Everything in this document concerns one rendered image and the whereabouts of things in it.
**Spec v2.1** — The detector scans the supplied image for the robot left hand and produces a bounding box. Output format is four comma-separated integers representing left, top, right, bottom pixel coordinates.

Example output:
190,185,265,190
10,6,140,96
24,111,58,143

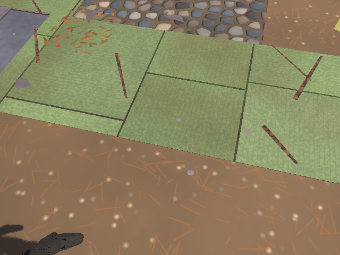
22,232,84,255

